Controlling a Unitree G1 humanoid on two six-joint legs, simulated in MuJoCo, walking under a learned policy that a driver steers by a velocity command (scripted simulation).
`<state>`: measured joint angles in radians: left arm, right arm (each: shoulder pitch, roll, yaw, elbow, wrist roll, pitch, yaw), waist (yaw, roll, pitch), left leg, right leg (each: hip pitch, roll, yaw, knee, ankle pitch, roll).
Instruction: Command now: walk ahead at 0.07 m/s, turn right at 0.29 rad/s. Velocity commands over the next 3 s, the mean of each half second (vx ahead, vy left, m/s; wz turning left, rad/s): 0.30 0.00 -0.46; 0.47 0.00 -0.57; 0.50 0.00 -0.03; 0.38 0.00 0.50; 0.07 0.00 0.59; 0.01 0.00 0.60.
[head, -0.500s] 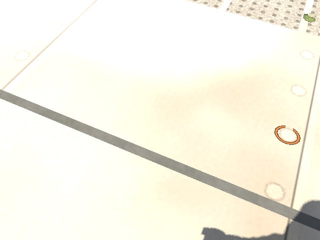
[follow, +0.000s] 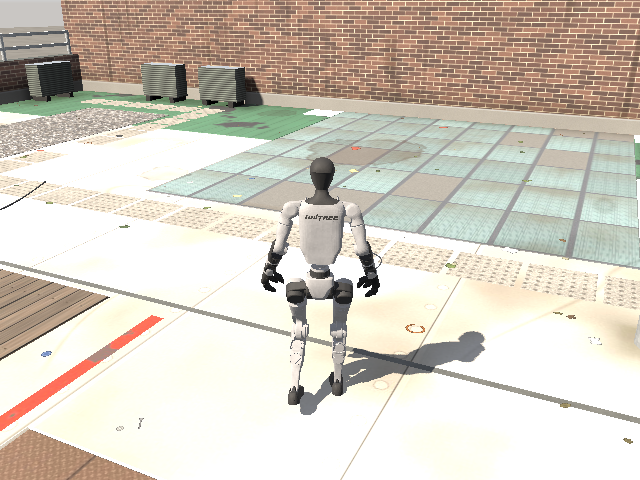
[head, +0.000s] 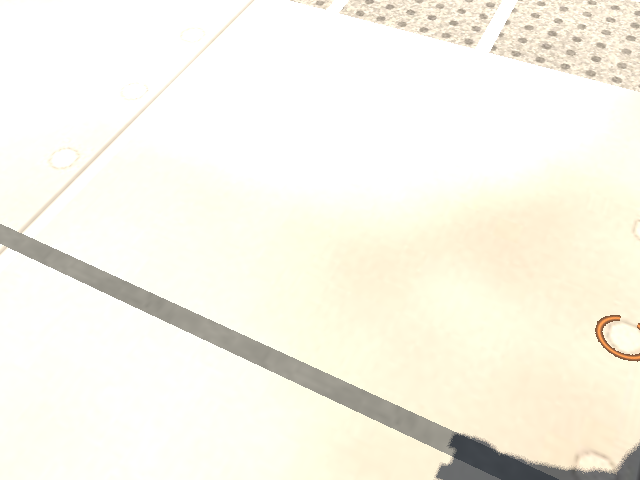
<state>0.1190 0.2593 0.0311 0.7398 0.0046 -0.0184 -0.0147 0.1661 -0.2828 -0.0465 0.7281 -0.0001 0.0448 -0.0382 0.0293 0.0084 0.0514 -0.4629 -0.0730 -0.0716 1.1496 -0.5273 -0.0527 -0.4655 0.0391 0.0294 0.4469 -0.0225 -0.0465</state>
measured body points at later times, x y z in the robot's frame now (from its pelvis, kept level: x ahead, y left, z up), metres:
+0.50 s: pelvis +0.07 -0.02 +0.01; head +0.09 +0.00 +0.46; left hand +0.32 +0.16 -0.09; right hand -0.02 -0.28 -0.10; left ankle -0.01 +0.13 -0.73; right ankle +0.13 -0.22 -0.66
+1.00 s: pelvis +0.28 -0.18 +0.01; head +0.30 -0.21 +0.46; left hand +0.49 +0.02 -0.09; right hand +0.32 -0.51 -0.07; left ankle +0.54 -0.14 -0.67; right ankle +0.18 -0.21 -0.73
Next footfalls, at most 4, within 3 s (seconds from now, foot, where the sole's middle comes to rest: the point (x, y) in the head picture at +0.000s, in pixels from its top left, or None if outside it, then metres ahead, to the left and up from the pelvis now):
0.16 left None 0.03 0.12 -0.77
0.64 right None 0.21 -0.23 -0.77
1.14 left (465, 412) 0.58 -0.23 -0.77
1.60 right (617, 395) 0.62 -0.56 -0.77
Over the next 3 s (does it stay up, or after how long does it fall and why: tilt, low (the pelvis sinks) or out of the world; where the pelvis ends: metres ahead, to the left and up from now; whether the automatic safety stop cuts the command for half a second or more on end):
stays up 0.79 -0.47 0.00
